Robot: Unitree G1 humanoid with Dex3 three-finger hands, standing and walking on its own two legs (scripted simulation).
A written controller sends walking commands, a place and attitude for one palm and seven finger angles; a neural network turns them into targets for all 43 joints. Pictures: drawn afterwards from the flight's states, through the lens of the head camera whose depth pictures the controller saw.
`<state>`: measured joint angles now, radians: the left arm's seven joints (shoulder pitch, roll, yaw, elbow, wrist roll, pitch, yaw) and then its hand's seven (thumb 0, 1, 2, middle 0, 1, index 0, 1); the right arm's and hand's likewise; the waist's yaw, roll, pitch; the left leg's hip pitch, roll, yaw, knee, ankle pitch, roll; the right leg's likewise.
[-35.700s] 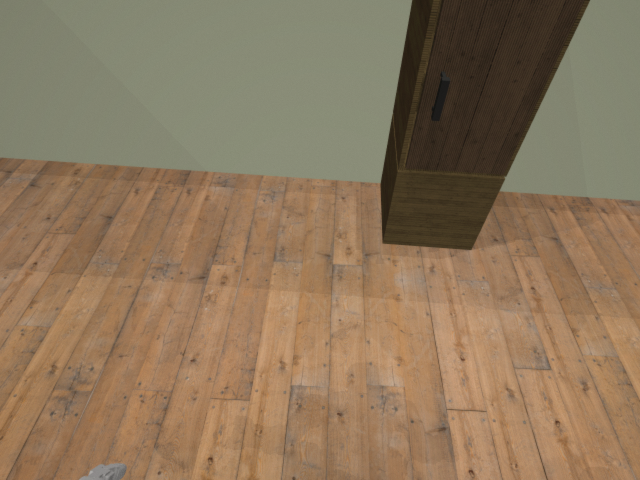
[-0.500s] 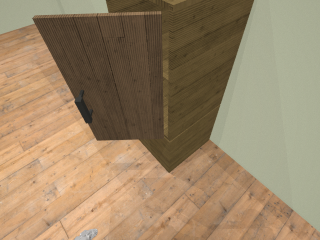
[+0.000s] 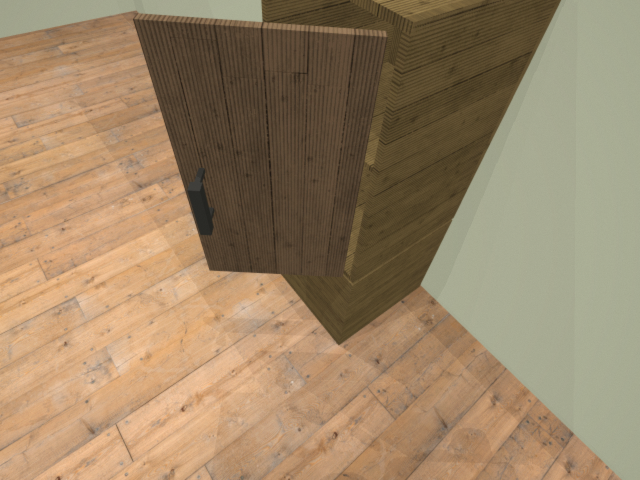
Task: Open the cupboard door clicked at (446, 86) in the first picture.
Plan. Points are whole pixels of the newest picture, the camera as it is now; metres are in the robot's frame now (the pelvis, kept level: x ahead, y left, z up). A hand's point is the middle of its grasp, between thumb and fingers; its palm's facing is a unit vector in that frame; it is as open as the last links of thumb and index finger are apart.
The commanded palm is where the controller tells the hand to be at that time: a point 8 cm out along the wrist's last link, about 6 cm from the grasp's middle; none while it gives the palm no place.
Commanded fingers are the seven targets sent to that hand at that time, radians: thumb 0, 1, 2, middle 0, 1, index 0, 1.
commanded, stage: come to a stop and stand still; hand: left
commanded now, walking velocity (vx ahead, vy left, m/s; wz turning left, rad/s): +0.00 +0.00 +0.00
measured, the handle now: (203, 202) +0.58 +0.26 -0.07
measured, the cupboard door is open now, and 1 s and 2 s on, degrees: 51 51 51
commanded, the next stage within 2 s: look again from close up in 0.90 s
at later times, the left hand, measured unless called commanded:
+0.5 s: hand out of the picture +0.01 +0.12 -0.18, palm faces +0.03 -0.98 -0.20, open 7.3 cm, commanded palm none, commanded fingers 0.00 0.90 0.90 -0.20 -0.30 -0.20 -0.30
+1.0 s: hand out of the picture +0.01 +0.11 -0.18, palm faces +0.06 -0.98 -0.17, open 7.4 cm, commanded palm none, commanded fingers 0.00 0.90 0.90 -0.20 -0.30 -0.20 -0.30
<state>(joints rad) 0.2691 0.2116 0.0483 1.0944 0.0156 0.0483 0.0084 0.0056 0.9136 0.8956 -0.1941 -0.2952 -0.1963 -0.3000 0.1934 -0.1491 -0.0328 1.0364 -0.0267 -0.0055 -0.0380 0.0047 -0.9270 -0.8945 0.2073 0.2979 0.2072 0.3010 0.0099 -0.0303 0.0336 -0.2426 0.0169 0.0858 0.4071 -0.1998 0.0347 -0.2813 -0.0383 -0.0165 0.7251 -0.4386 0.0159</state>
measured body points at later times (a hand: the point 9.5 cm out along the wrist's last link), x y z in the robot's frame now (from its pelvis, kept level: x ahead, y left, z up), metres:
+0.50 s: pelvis +0.01 -0.05 +0.00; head +0.03 -0.06 +0.45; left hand +0.01 +0.17 -0.16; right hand -0.02 -0.27 -0.17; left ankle +0.01 +0.10 -0.74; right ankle -0.06 -0.14 -0.74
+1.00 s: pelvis +0.03 -0.05 -0.01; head +0.05 -0.05 +0.44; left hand +0.01 +0.16 -0.17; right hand +0.04 -0.28 -0.17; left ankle +0.01 +0.10 -0.74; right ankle -0.06 -0.14 -0.74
